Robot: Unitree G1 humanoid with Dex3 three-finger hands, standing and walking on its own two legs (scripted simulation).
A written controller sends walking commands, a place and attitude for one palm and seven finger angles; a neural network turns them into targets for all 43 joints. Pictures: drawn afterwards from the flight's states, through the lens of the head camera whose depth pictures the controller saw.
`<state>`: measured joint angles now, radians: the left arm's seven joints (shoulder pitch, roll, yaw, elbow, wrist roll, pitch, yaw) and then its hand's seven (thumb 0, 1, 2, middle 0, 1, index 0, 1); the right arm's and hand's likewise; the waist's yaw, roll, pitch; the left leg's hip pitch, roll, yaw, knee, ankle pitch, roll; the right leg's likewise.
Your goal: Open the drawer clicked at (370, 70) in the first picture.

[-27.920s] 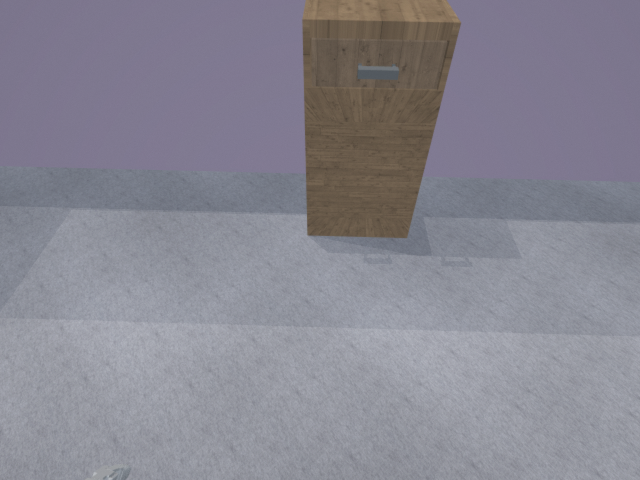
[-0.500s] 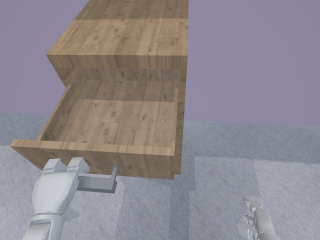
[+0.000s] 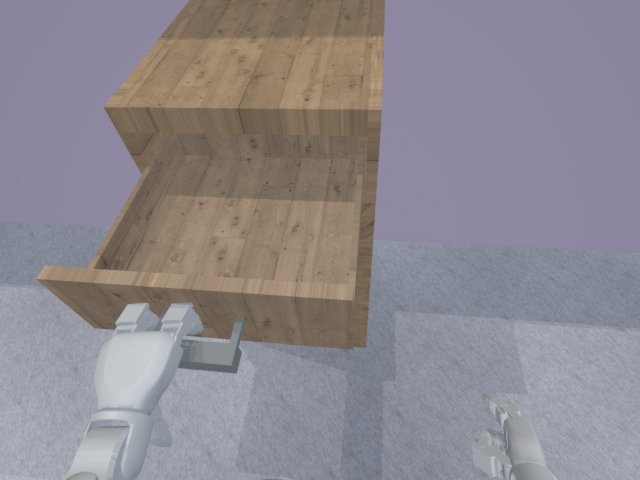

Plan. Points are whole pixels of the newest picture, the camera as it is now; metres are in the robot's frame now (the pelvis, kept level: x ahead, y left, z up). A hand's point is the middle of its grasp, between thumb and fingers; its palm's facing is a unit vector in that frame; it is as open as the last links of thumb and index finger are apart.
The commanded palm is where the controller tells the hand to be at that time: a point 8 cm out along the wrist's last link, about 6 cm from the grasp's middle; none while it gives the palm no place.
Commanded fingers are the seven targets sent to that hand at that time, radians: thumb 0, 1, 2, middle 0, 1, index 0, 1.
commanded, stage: lift the hand off the handle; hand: left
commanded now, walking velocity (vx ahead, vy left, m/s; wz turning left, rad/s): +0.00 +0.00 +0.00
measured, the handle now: (196, 338) +0.27 +0.20 +0.02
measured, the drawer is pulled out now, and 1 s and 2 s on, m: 0.29 0.29 0.29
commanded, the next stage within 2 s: draw the hand back to the body in 1.22 s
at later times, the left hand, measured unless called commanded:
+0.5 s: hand (130, 350) +0.23 +0.24 +0.07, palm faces +0.03 -0.08 -1.00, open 13.5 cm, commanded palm +0.21 +0.24 +0.14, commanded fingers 0.00 -0.50 0.30 -0.30 -1.20 -0.30 -1.20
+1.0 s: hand (96, 309) +0.24 +0.24 +0.15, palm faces +0.11 -0.08 -0.99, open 13.9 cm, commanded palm +0.20 +0.24 +0.21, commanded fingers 0.00 -0.50 0.30 -0.30 -1.20 -0.30 -1.20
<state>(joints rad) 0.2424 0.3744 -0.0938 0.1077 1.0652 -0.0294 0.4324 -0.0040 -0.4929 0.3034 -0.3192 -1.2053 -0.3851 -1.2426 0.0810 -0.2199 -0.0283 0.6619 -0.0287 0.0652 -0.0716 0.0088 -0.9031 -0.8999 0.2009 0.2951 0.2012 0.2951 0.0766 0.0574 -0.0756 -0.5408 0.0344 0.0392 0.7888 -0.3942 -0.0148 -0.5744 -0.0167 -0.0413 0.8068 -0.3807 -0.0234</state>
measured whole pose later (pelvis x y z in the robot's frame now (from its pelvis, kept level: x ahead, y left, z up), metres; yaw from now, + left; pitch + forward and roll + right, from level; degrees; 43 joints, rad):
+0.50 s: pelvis +0.01 +0.00 +0.02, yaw +0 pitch +3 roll +1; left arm 0.30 0.43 -0.06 -0.14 0.97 0.03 0.22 0.00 -0.49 0.30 -0.32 -1.21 -0.37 -1.23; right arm 0.07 -0.24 -0.01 0.64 -0.02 0.07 -0.06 0.01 -0.90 -0.90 0.20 0.30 0.20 0.29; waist 0.11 0.08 -0.04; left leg -0.32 0.02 0.04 0.60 -0.33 -0.01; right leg -0.36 -0.02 -0.04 0.63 -0.33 -0.02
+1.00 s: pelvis +0.02 +0.01 +0.03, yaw +0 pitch +0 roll +0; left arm 0.35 0.50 0.00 -0.43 0.87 0.10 0.07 0.00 -0.49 0.30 -0.32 -1.21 -0.32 -1.20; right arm 0.06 -0.26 0.03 0.60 0.00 0.12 -0.02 0.01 -0.90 -0.90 0.20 0.30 0.20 0.29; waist 0.11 0.11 -0.02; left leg -0.18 0.02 0.04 0.47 -0.28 0.00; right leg -0.21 -0.02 -0.04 0.48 -0.27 0.00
